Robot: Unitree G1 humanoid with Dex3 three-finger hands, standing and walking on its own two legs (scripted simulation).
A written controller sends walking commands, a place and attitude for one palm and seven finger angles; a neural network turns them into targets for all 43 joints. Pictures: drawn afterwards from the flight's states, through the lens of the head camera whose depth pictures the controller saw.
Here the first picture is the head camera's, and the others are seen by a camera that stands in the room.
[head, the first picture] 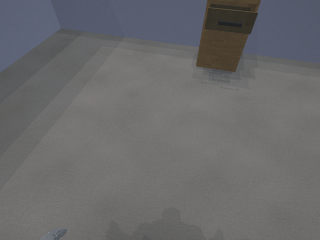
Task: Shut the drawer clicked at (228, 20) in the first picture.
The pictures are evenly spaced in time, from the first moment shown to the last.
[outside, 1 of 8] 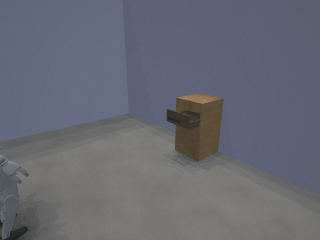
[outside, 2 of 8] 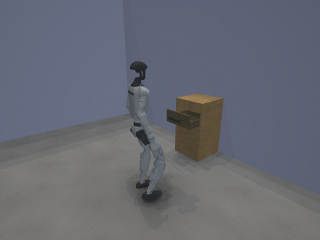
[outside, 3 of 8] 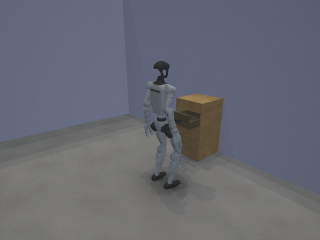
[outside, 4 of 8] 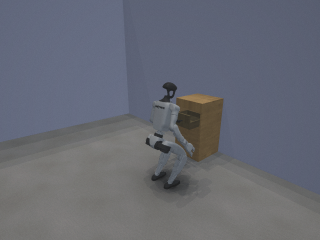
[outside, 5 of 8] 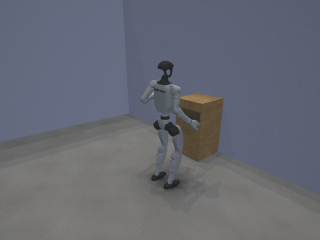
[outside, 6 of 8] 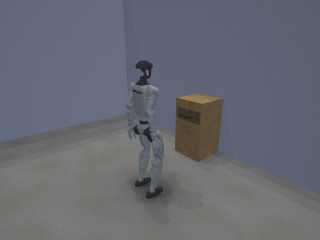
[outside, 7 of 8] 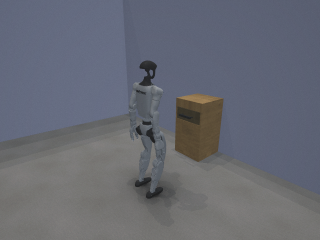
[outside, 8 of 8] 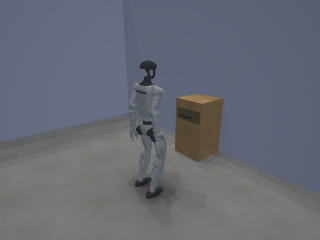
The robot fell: no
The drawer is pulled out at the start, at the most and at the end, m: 0.19 0.19 0.00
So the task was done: yes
